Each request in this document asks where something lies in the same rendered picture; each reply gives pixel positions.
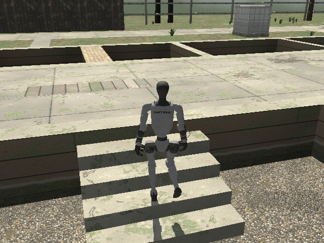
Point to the robot left hand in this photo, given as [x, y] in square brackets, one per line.
[139, 148]

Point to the left robot upper arm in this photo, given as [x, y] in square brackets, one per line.
[144, 115]

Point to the right robot upper arm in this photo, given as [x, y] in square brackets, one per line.
[180, 116]

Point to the robot left foot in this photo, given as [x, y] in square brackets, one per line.
[153, 197]

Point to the right robot thigh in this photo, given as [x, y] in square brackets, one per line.
[173, 149]

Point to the left robot forearm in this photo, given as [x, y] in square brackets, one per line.
[139, 136]

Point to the right robot forearm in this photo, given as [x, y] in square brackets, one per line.
[183, 135]

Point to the robot right hand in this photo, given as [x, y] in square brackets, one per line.
[182, 144]

